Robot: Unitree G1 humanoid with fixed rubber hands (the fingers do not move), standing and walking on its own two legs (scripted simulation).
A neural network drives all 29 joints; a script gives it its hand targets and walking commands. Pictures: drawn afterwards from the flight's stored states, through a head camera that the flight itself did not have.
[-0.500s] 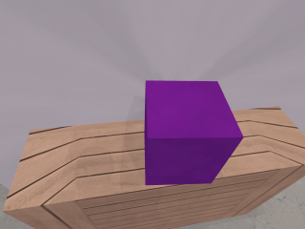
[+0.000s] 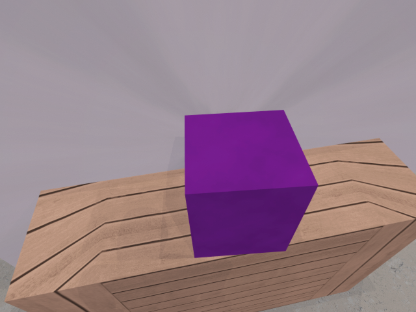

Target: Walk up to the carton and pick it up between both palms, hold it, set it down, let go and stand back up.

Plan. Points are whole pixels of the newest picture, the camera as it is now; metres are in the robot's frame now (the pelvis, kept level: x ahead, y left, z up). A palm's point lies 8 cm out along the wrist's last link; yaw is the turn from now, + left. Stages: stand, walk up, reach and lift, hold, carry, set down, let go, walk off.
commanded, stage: walk up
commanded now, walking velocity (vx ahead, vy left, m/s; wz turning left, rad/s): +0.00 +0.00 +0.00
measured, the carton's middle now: (237, 186) +0.39 -0.05 +0.03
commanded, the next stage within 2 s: stand in 0.66 s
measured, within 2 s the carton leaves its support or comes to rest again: neither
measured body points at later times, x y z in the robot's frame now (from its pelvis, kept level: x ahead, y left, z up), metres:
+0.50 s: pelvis -0.04 +0.03 +0.00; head -0.04 +0.06 +0.45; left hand -0.03 +0.25 -0.17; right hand -0.05 -0.17 -0.16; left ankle -0.07 +0.11 -0.75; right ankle -0.03 -0.11 -0.74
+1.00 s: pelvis -0.04 +0.03 +0.00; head -0.04 +0.03 +0.45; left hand -0.09 +0.23 -0.17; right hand -0.07 -0.17 -0.16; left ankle -0.07 +0.11 -0.75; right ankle -0.04 -0.11 -0.75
